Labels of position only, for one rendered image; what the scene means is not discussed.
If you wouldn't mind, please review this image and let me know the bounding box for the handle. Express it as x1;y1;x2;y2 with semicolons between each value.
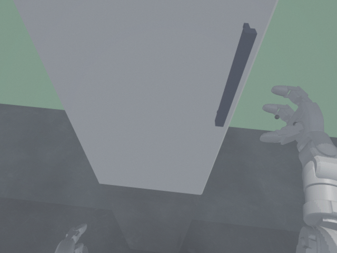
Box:
215;23;257;127

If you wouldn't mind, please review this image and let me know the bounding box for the robot right upper arm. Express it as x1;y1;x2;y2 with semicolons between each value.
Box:
296;225;337;253

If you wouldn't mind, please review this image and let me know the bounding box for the fridge door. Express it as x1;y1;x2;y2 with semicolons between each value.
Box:
13;0;276;195

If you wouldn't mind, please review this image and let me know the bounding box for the robot right forearm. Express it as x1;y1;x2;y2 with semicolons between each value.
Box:
296;131;337;231

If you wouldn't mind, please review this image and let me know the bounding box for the left robot hand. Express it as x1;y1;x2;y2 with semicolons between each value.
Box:
55;223;88;253

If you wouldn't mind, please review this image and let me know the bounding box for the right robot hand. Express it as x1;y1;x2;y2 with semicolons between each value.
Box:
260;85;324;145

